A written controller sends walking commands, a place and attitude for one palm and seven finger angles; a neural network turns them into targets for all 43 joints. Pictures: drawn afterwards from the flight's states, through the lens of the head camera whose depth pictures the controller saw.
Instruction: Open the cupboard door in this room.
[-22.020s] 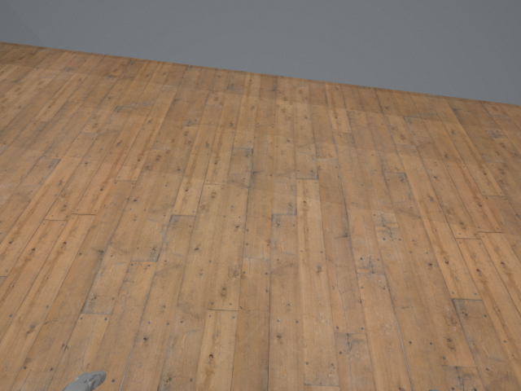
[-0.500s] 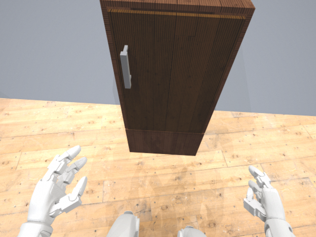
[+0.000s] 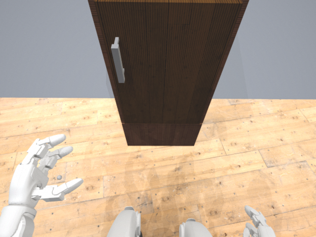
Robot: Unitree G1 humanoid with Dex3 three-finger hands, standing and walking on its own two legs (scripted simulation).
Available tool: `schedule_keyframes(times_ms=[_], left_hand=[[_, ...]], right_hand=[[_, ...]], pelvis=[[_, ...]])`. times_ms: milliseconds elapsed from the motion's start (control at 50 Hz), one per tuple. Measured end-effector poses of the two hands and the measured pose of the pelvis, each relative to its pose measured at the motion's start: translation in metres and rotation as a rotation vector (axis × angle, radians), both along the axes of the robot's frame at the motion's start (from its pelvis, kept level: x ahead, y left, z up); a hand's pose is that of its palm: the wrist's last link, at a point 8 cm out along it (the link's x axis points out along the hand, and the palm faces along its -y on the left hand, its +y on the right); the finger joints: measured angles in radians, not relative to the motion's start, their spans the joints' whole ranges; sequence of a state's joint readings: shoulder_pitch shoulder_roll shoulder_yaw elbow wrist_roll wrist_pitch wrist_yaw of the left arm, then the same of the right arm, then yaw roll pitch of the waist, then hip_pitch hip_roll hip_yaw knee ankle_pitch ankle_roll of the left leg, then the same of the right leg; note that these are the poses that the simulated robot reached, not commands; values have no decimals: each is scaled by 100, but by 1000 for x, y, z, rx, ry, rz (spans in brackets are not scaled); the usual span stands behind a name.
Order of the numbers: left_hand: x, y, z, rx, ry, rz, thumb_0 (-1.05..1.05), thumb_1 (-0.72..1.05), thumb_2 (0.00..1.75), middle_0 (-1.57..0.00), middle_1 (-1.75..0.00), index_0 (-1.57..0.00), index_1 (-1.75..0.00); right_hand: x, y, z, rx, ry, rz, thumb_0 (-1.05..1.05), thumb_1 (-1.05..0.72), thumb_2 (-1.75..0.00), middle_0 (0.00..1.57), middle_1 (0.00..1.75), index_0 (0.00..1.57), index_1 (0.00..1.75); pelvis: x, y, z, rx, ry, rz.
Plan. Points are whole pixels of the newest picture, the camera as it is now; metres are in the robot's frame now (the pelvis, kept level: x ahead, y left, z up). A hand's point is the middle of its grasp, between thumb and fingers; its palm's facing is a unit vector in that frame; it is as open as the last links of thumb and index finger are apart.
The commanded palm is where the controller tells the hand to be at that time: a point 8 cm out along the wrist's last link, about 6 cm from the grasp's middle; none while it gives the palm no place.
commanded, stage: raise the hand with hooked fingers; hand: left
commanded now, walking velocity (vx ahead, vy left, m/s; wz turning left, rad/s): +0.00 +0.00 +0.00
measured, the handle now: (119, 61) +0.62 +0.16 +0.05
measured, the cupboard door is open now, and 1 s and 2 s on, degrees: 0 0 0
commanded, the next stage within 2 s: move the hooked fingers beside the handle in 1.22 s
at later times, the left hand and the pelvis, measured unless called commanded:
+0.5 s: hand (39, 165) +0.27 +0.28 +0.05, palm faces +0.05 -1.00 -0.05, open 13.8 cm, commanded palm +0.25 +0.33 +0.06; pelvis +0.00 +0.02 +0.01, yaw +1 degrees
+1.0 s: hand (41, 151) +0.30 +0.29 +0.06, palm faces +0.03 -1.00 -0.04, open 14.0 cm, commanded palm +0.27 +0.34 +0.06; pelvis +0.01 +0.02 +0.01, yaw +0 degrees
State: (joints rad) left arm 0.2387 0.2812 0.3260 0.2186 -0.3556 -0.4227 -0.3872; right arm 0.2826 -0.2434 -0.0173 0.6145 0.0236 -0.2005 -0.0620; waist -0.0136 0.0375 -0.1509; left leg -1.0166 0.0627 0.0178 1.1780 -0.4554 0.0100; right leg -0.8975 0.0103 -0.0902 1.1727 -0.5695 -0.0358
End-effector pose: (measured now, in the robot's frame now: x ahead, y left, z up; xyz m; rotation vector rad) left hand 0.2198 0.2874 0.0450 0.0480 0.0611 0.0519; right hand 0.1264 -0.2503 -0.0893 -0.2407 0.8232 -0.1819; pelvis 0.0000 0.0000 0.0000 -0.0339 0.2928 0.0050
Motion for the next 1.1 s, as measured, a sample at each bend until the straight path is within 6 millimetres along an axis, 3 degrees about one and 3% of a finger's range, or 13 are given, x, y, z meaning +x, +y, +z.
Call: schedule_keyframes(times_ms=[140,300,420,560,760,920,1100], left_hand=[[3,10,-3,-1,-14,-17,0,-9,47,-27,-93,-27,-93],[11,30,3,-1,-24,-3,-1,-27,39,-28,-105,-28,-105],[17,43,7,-2,-17,-4,-1,-40,34,-29,-113,-29,-114],[28,53,11,2,-12,-7,-1,-47,31,-30,-118,-30,-118],[47,64,14,-4,-11,-7,-2,-49,30,-30,-119,-30,-120],[53,55,16,-6,-17,-31,-2,-50,30,-30,-120,-30,-120],[51,50,16,-4,-29,-11,-2,-50,30,-30,-120,-30,-120]], right_hand=[[15,-1,15,-55,-36,22,1,-90,-90,20,30,20,30],[43,22,31,-47,-100,89,1,-90,-90,20,30,20,30],[53,38,34,-24,-117,125,1,-90,-90,21,30,21,30],[48,41,31,-19,-85,126,1,-90,-90,21,30,21,30],[27,24,26,-42,-11,80,1,-90,-90,21,30,21,30],[17,12,28,-52,4,47,1,-90,-90,21,30,21,30],[22,10,26,-40,-4,49,1,-90,-90,20,30,21,30]], pelvis=[[1,10,2,-10,-1,6],[2,18,6,-24,-6,18],[4,21,9,-30,-10,22],[5,23,10,-32,-11,22],[6,21,11,-28,-4,15],[9,18,13,-23,0,7],[9,13,12,-18,-1,8]])
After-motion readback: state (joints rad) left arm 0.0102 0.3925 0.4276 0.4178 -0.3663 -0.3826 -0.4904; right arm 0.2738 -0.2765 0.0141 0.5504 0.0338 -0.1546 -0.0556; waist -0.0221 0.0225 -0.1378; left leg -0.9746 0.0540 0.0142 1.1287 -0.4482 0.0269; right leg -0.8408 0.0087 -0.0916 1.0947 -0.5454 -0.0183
